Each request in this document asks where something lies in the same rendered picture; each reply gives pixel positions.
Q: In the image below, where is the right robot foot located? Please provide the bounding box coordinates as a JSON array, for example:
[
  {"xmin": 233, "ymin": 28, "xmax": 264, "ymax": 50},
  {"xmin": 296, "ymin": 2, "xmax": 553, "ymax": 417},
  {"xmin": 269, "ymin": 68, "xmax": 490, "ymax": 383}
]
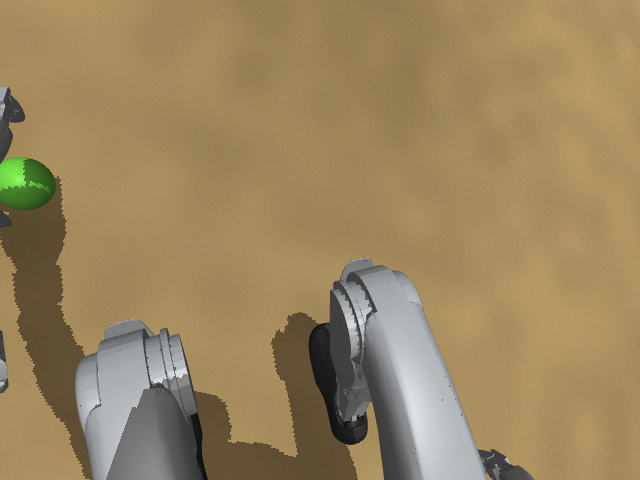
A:
[{"xmin": 309, "ymin": 323, "xmax": 368, "ymax": 445}]

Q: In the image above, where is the ball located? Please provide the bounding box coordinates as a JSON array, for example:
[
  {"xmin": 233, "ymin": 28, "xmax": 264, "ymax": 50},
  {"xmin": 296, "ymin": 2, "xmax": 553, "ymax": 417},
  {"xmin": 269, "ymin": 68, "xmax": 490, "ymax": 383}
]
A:
[{"xmin": 0, "ymin": 157, "xmax": 56, "ymax": 210}]

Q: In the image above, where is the left robot hand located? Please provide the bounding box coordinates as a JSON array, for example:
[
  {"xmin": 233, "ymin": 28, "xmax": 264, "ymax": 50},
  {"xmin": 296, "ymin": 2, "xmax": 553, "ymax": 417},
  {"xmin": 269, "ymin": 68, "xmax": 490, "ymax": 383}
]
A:
[{"xmin": 0, "ymin": 87, "xmax": 25, "ymax": 228}]

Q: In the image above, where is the right robot hand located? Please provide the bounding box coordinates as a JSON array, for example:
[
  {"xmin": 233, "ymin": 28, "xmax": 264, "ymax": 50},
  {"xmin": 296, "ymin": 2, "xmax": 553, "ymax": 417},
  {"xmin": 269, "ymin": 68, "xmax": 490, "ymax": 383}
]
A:
[{"xmin": 478, "ymin": 449, "xmax": 535, "ymax": 480}]

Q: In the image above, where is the left robot foot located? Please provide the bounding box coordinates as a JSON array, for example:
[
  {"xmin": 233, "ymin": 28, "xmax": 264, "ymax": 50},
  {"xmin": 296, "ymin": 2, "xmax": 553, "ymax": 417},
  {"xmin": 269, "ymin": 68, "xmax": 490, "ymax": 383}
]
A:
[{"xmin": 190, "ymin": 413, "xmax": 208, "ymax": 480}]

